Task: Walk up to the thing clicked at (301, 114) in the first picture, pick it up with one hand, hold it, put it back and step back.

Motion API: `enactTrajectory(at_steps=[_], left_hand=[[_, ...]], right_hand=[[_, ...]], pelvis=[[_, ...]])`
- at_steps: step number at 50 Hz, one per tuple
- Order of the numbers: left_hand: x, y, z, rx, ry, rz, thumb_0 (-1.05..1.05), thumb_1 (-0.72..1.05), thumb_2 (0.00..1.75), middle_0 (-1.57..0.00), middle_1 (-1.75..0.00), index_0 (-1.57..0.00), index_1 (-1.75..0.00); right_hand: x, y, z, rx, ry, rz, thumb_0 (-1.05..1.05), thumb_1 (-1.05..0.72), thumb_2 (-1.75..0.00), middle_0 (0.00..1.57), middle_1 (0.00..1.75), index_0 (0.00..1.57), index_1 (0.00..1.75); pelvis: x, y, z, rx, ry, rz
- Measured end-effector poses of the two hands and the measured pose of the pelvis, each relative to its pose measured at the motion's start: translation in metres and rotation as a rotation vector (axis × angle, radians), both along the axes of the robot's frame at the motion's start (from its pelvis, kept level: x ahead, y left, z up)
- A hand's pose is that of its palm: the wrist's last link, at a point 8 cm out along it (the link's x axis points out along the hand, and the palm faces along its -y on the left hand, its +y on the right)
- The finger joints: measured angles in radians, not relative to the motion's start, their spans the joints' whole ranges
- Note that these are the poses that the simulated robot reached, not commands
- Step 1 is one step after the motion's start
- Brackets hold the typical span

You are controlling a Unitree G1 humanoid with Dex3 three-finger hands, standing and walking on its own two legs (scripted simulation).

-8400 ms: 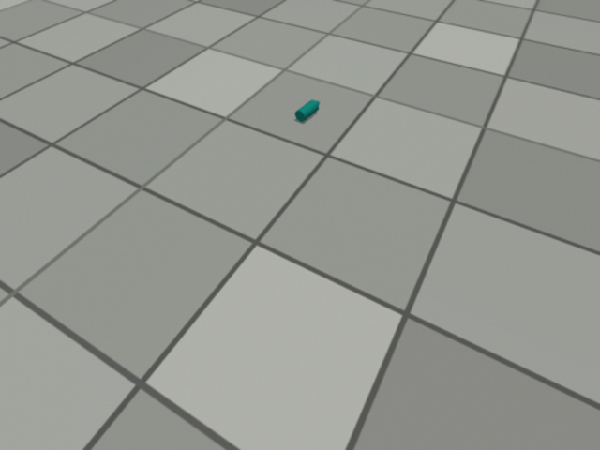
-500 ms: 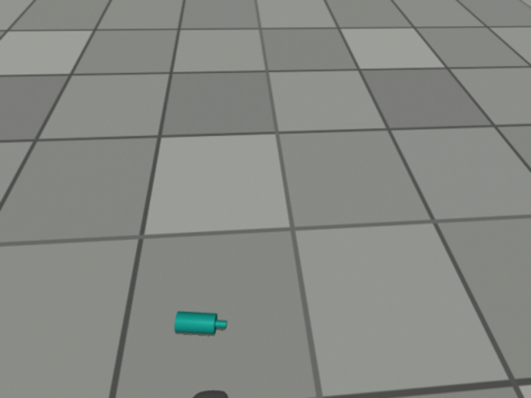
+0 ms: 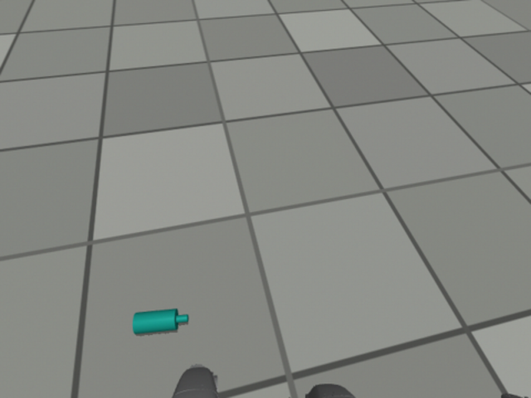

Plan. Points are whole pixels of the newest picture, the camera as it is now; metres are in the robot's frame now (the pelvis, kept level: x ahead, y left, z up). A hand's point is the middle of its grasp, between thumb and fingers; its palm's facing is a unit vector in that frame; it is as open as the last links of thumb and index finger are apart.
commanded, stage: walk up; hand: left
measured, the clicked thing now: (162, 320) +0.45 +0.35 -0.69
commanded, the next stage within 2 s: none
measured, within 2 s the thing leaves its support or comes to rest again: neither
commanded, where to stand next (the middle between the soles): +0.10 +0.04 m, yaw +4 degrees
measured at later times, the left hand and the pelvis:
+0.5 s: hand out of the picture +0.06 +0.37 -0.13, palm faces +0.11 -0.86 -0.50, open 7.4 cm; pelvis +0.04 +0.06 +0.01, yaw +6 degrees
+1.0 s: hand out of the picture -0.01 +0.26 -0.14, palm faces +0.02 -0.92 -0.40, open 7.3 cm; pelvis -0.04 -0.02 +0.00, yaw -1 degrees
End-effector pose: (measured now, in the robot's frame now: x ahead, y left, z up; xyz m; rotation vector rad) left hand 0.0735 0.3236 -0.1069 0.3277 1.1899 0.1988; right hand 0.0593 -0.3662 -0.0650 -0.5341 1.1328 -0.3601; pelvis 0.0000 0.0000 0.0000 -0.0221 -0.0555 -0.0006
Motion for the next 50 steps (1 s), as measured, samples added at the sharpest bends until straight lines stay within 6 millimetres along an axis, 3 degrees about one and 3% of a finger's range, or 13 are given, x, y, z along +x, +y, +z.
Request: enactTrajectory(at_steps=[4,8,12,17,19,23,27,30,35,39,43,46,50], left_hand=[[-0.019,-0.019,0.018,0.021,0.033,0.021,0.0,0.91,0.9,-0.2,-0.3,-0.2,-0.3],[-0.025,-0.019,0.036,0.062,0.016,0.04,0.0,0.9,0.9,-0.21,-0.3,-0.21,-0.3],[-0.035,0.003,0.055,0.143,-0.003,0.077,0.0,0.9,0.9,-0.21,-0.3,-0.21,-0.3],[-0.05,0.043,0.067,0.212,0.024,0.117,0.0,0.9,0.9,-0.21,-0.3,-0.21,-0.3],[-0.053,0.06,0.063,0.216,0.045,0.133,0.0,0.9,0.9,-0.21,-0.3,-0.21,-0.3],[-0.042,0.087,0.035,0.19,0.081,0.173,0.0,0.9,0.9,-0.21,-0.3,-0.2,-0.3],[-0.015,0.081,0.015,0.118,0.055,0.163,0.0,0.91,0.9,-0.2,-0.3,-0.2,-0.3],[-0.002,0.068,0.001,0.052,0.027,0.132,0.0,0.91,0.9,-0.2,-0.3,-0.2,-0.3],[-0.001,0.042,-0.02,-0.024,0.025,0.073,0.0,0.91,0.9,-0.2,-0.3,-0.2,-0.3],[-0.01,0.023,-0.029,-0.052,0.033,0.033,0.0,0.91,0.9,-0.2,-0.3,-0.2,-0.3],[-0.026,0.004,-0.028,-0.043,0.033,0.006,0.0,0.91,0.9,-0.2,-0.3,-0.2,-0.3],[-0.052,-0.01,-0.02,-0.009,0.027,0.023,0.0,0.91,0.9,-0.2,-0.3,-0.2,-0.3],[-0.091,-0.023,0.006,0.047,0.061,0.07,0.0,0.91,0.9,-0.21,-0.3,-0.2,-0.3]], right_hand=[[-0.004,0.008,-0.018,0.093,0.04,-0.025,0.01,-0.9,-0.9,0.2,0.3,0.2,0.3],[-0.004,0.028,-0.031,0.193,0.102,0.01,0.01,-0.9,-0.9,0.2,0.3,0.2,0.3],[0.01,0.048,-0.039,0.256,0.15,0.062,0.01,-0.9,-0.9,0.2,0.3,0.21,0.3],[0.056,0.077,-0.04,0.29,0.12,0.126,0.01,-0.9,-0.9,0.2,0.3,0.21,0.3],[0.08,0.09,-0.038,0.28,0.083,0.144,0.01,-0.9,-0.9,0.2,0.3,0.21,0.3],[0.118,0.114,-0.037,0.221,-0.008,0.186,0.01,-0.9,-0.9,0.2,0.3,0.21,0.3],[0.131,0.129,-0.019,0.182,-0.04,0.207,0.0,-0.9,-0.9,0.21,0.3,0.21,0.3],[0.135,0.128,-0.001,0.137,-0.074,0.214,0.0,-0.9,-0.9,0.21,0.3,0.21,0.3],[0.122,0.101,0.023,0.035,-0.138,0.194,0.0,-0.9,-0.9,0.21,0.3,0.21,0.3],[0.092,0.065,0.029,-0.034,-0.154,0.17,0.0,-0.9,-0.9,0.21,0.3,0.21,0.3],[0.053,0.023,0.018,-0.053,-0.135,0.137,0.0,-0.9,-0.9,0.21,0.3,0.21,0.3],[0.024,-0.005,0.0,-0.031,-0.104,0.09,0.0,-0.9,-0.9,0.21,0.3,0.21,0.3],[-0.012,-0.008,-0.016,0.068,-0.02,0.025,0.01,-0.9,-0.9,0.2,0.3,0.2,0.3]], pelvis=[[0.003,-0.008,0.012,0.022,0.012,-0.008],[0.013,-0.008,0.02,0.015,0.031,0.012],[0.025,-0.001,0.023,0.015,0.035,0.039],[0.038,0.02,0.022,0.022,0.026,0.075],[0.042,0.032,0.019,0.024,0.024,0.083],[0.043,0.054,0.004,0.043,0.009,0.092],[0.033,0.057,0.009,0.012,0.013,0.1],[0.027,0.053,0.012,0.02,0.022,0.083],[0.014,0.042,0.009,0.026,0.019,0.039],[-0.003,0.027,0.001,0.03,0.011,0.009],[-0.023,0.006,-0.009,0.031,0.005,-0.018],[-0.036,-0.012,-0.015,-0.004,-0.012,0.002],[-0.039,-0.021,0.001,0.045,-0.002,-0.013]])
